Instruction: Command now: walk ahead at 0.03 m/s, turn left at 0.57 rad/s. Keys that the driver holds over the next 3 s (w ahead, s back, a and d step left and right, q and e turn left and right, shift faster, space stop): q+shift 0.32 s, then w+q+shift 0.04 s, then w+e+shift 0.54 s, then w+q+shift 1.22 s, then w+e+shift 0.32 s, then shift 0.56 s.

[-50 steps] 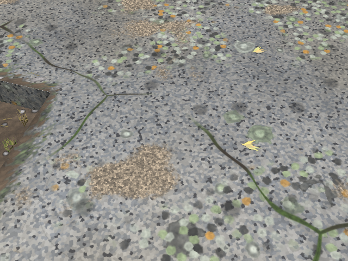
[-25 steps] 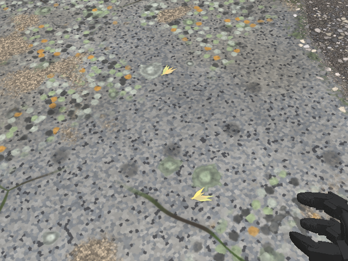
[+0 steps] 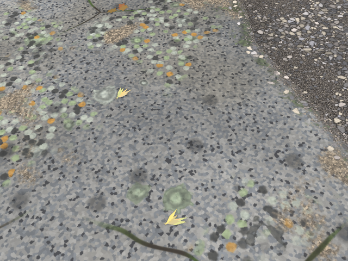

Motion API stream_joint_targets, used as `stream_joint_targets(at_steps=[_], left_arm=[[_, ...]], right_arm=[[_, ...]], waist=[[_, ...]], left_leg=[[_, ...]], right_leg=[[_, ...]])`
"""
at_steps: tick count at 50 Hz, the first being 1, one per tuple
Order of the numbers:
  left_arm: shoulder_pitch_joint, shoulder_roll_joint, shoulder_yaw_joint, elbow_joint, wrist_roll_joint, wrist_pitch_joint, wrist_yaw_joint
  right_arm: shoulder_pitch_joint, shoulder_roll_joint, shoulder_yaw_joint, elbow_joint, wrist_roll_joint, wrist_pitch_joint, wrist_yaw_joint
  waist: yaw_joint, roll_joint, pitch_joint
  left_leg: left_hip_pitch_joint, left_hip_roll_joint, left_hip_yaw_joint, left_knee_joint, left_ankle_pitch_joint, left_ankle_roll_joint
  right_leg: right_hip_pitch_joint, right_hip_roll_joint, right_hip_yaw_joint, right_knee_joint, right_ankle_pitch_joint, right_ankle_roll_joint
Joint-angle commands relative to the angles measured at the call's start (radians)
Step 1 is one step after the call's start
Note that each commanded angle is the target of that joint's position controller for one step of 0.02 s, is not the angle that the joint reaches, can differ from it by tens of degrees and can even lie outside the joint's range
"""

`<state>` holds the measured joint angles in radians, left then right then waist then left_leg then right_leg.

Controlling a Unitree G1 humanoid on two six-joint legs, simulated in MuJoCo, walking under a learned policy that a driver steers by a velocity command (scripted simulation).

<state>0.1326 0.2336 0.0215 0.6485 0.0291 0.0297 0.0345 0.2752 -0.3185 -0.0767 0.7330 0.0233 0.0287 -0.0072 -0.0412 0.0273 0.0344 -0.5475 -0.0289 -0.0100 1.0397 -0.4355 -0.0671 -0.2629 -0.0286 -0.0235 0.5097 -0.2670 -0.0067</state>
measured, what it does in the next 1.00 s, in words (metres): walks ahead: left foot, then right foot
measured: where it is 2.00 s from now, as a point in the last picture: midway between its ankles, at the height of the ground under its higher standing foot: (159, 119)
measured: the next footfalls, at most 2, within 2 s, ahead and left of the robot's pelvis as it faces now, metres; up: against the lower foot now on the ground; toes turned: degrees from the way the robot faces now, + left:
left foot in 0.22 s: +0.03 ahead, +0.15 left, +0.00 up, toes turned +19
right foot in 0.86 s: +0.37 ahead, -0.08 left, +0.00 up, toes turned +2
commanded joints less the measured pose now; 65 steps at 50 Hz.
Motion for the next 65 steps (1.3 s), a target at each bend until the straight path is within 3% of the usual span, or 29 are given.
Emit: stream_joint_targets(at_steps=[1,5,8,10,11,12,13,14,16,18,20,25,32,39,41,42,43,44,45,46,47,48,49,51,54,57,62,64,65], left_arm=[[-0.088,0.135,0.049,-0.073,-0.015,-0.027,0.015],[-0.030,0.191,0.079,-0.047,-0.017,-0.008,0.019],[-0.012,0.224,0.099,-0.029,-0.038,-0.012,0.007],[0.000,0.195,0.098,-0.009,-0.057,-0.024,-0.004],[0.048,0.162,0.095,0.005,-0.040,-0.030,-0.014],[-0.010,0.100,0.070,-0.069,0.009,-0.036,-0.018],[-0.127,0.137,0.075,-0.093,0.005,-0.043,-0.012],[-0.156,0.154,0.080,-0.096,-0.020,-0.043,-0.007],[-0.115,0.164,0.087,-0.065,-0.018,-0.043,0.012],[-0.056,0.174,0.094,-0.044,-0.019,-0.056,-0.010],[-0.022,0.164,0.088,-0.014,-0.037,-0.066,-0.035],[-0.064,0.143,0.064,-0.013,-0.045,-0.096,-0.055],[-0.044,0.138,0.048,-0.050,-0.066,-0.099,-0.069],[-0.040,0.129,0.026,-0.081,-0.077,-0.082,-0.086],[0.064,0.153,0.037,-0.057,-0.079,-0.079,-0.084],[0.227,0.192,0.064,-0.004,-0.076,-0.078,-0.079],[0.494,0.285,0.113,0.079,-0.074,-0.077,-0.072],[0.532,0.411,0.133,0.089,-0.083,-0.080,-0.062],[0.488,0.383,0.108,0.013,-0.073,-0.100,-0.072],[0.474,0.288,0.090,0.008,-0.063,-0.115,-0.071],[0.460,0.278,0.086,0.009,-0.046,-0.122,-0.067],[0.393,0.248,0.072,-0.001,-0.035,-0.123,-0.066],[0.321,0.208,0.055,-0.013,-0.019,-0.124,-0.065],[0.251,0.149,0.031,-0.021,-0.009,-0.130,-0.062],[0.282,0.147,0.030,0.011,-0.012,-0.150,-0.049],[0.299,0.141,0.021,0.046,-0.005,-0.162,-0.020],[0.321,0.224,0.033,0.092,-0.005,-0.148,0.028],[0.293,0.271,0.054,0.088,0.003,-0.118,0.061],[0.233,0.283,0.063,0.070,0.014,-0.106,0.074]], right_arm=[[-0.006,-0.064,-0.025,-0.086,0.001,0.019,-0.013],[-0.099,-0.017,0.003,-0.162,0.002,0.016,0.031],[-0.062,-0.059,-0.013,-0.176,0.004,0.021,0.048],[0.007,-0.081,-0.034,-0.157,-0.002,0.029,0.036],[0.064,-0.164,-0.065,-0.149,-0.006,0.027,0.016],[0.077,-0.320,-0.097,-0.178,-0.022,0.018,0.000],[0.111,-0.272,-0.083,-0.189,-0.055,-0.009,0.015],[0.076,-0.247,-0.073,-0.183,-0.053,-0.027,0.018],[-0.052,-0.181,-0.056,-0.197,-0.001,-0.024,-0.003],[-0.068,-0.150,-0.041,-0.208,0.011,-0.015,-0.020],[-0.071,-0.133,-0.027,-0.211,-0.004,-0.026,-0.023],[-0.002,-0.156,-0.019,-0.158,-0.021,-0.074,-0.009],[-0.003,-0.155,-0.018,-0.117,-0.022,-0.115,0.010],[-0.013,-0.163,-0.038,-0.061,-0.017,-0.105,0.021],[-0.068,-0.177,-0.042,-0.066,-0.021,-0.090,0.017],[-0.104,-0.170,-0.037,-0.073,-0.025,-0.083,0.010],[-0.116,-0.134,-0.021,-0.095,-0.039,-0.084,-0.002],[-0.058,0.031,0.027,-0.139,-0.062,-0.105,0.001],[-0.082,0.016,0.043,-0.195,-0.031,-0.155,0.006],[-0.174,-0.105,0.017,-0.186,0.026,-0.185,0.017],[-0.191,-0.092,0.023,-0.185,0.040,-0.198,0.019],[-0.187,-0.066,0.032,-0.164,0.018,-0.198,0.013],[-0.138,-0.053,0.030,-0.144,0.005,-0.182,0.015],[-0.065,-0.057,0.023,-0.100,0.018,-0.138,0.031],[-0.134,-0.038,0.029,-0.093,0.015,-0.100,0.037],[-0.229,-0.020,0.034,-0.110,0.019,-0.118,0.052],[-0.230,-0.034,0.015,-0.104,0.028,-0.146,0.098],[-0.108,-0.077,-0.008,-0.084,0.035,-0.128,0.098],[0.052,-0.123,-0.030,-0.044,0.037,-0.109,0.091]], waist=[[0.016,-0.159,-0.058],[0.073,-0.175,-0.108],[0.058,-0.185,-0.120],[0.016,-0.128,-0.121],[0.006,0.050,-0.126],[0.020,0.391,-0.116],[-0.072,0.251,-0.246],[-0.055,0.157,-0.209],[0.015,0.054,-0.138],[0.041,0.068,-0.172],[0.034,0.129,-0.155],[-0.020,0.152,-0.066],[-0.020,0.088,0.025],[-0.003,0.042,0.062],[0.065,0.041,0.024],[0.155,0.020,-0.063],[0.270,-0.077,-0.174],[0.194,-0.436,-0.155],[0.164,-0.440,-0.324],[0.207,-0.222,-0.232],[0.188,-0.114,-0.184],[0.148,-0.016,-0.132],[0.092,-0.033,-0.092],[0.045,-0.099,-0.022],[0.071,-0.047,0.069],[0.090,-0.063,0.097],[0.060,-0.126,0.021],[-0.024,-0.189,-0.041],[-0.116,-0.197,-0.089]], left_leg=[[-0.125,0.079,-0.007,0.119,0.045,-0.046],[0.013,0.104,0.055,-0.176,0.073,-0.027],[0.110,0.077,0.106,-0.323,0.095,0.021],[0.272,0.033,0.113,-0.501,0.258,0.080],[0.438,0.092,-0.043,-0.592,0.586,0.144],[0.600,0.357,-0.495,-0.612,0.983,0.348],[0.614,0.414,-0.580,-0.658,0.892,0.458],[0.592,0.370,-0.500,-0.670,0.778,0.418],[0.507,0.277,-0.395,-0.664,0.630,0.316],[0.423,0.210,-0.395,-0.750,0.079,0.292],[0.421,0.226,-0.389,-0.810,-0.139,0.286],[0.403,0.267,-0.325,-0.857,-0.133,0.273],[0.503,0.361,-0.213,-0.912,-0.080,0.255],[0.587,0.355,0.022,-0.921,0.082,0.209],[0.515,0.310,0.134,-0.792,0.391,0.181],[0.441,0.255,0.211,-0.563,0.707,0.154],[0.259,0.190,0.238,-0.180,0.859,0.118],[-0.145,0.048,0.171,0.270,0.037,0.032],[-0.345,-0.052,-0.073,0.457,-0.116,0.052],[-0.460,0.023,-0.101,0.477,0.000,0.090],[-0.475,0.075,-0.086,0.441,0.060,0.116],[-0.404,0.132,-0.080,0.361,0.128,0.122],[-0.322,0.171,-0.086,0.302,0.204,0.125],[-0.260,0.198,-0.079,0.256,0.288,0.122],[-0.296,0.141,-0.081,0.120,0.439,0.109],[-0.216,0.062,0.013,-0.146,0.636,0.102],[-0.004,-0.074,0.183,-0.400,0.719,0.152],[0.128,-0.128,0.240,-0.386,0.619,0.167],[0.275,-0.136,0.235,-0.353,0.551,0.190]], right_leg=[[0.121,-0.248,0.103,-0.168,0.401,-0.192],[0.169,-0.273,0.027,-0.121,0.442,-0.190],[0.172,-0.316,0.008,-0.065,0.468,-0.169],[0.088,-0.281,-0.072,0.069,0.355,-0.082],[-0.070,-0.194,-0.151,0.284,0.149,0.004],[-0.445,-0.013,-0.152,0.603,-0.402,0.115],[-0.500,0.032,0.069,0.757,-0.455,0.102],[-0.516,0.019,0.109,0.785,-0.379,0.073],[-0.511,-0.006,0.133,0.689,-0.210,0.055],[-0.406,0.007,0.118,0.574,-0.068,0.049],[-0.403,0.008,0.066,0.468,0.000,0.057],[-0.381,-0.032,0.033,0.270,0.108,0.035],[-0.551,-0.084,0.070,0.289,0.121,-0.008],[-0.516,-0.123,-0.012,0.299,0.027,-0.065],[-0.303,-0.049,-0.108,0.272,0.000,-0.102],[-0.062,0.040,-0.180,0.253,0.022,-0.123],[0.283,0.123,-0.158,0.246,-0.008,-0.160],[0.483,-0.096,0.359,0.029,-0.312,-0.279],[0.624,-0.231,0.920,-0.265,-0.630,-0.390],[0.614,-0.295,0.899,-0.332,-0.591,-0.330],[0.533,-0.306,0.809,-0.278,-0.509,-0.313],[0.384,-0.279,0.677,-0.244,-0.382,-0.283],[0.249,-0.236,0.556,-0.236,-0.315,-0.260],[0.113,-0.184,0.383,-0.286,-0.180,-0.224],[0.069,-0.111,0.103,-0.340,0.183,-0.121],[0.068,-0.054,-0.074,-0.406,0.425,-0.016],[0.288,-0.081,-0.167,-0.310,1.079,0.094],[0.379,-0.126,-0.180,-0.094,1.504,0.112],[0.345,-0.138,-0.171,0.107,1.642,0.115]])
Over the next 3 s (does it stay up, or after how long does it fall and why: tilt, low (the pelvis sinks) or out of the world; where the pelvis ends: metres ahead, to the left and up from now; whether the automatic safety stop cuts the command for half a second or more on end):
stays up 1.58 0.64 -0.01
